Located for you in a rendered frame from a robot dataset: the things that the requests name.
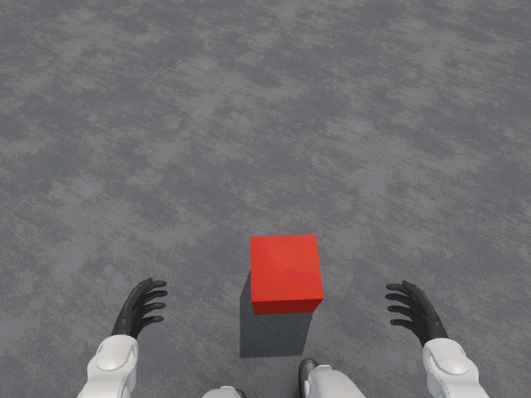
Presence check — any right robot hand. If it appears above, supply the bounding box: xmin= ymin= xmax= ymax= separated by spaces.
xmin=385 ymin=280 xmax=449 ymax=347

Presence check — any carton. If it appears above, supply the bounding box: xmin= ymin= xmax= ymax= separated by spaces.
xmin=251 ymin=234 xmax=324 ymax=315

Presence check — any robot right thigh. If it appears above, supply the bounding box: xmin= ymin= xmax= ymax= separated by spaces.
xmin=304 ymin=370 xmax=366 ymax=398

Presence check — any robot right forearm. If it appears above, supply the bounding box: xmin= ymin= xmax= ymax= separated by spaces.
xmin=422 ymin=338 xmax=489 ymax=398

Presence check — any robot left forearm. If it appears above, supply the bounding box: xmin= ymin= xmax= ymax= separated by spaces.
xmin=77 ymin=335 xmax=139 ymax=398

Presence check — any robot right foot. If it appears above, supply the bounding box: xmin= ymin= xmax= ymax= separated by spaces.
xmin=299 ymin=358 xmax=319 ymax=398

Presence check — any left robot hand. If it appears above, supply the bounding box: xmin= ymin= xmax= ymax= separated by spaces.
xmin=110 ymin=278 xmax=168 ymax=341

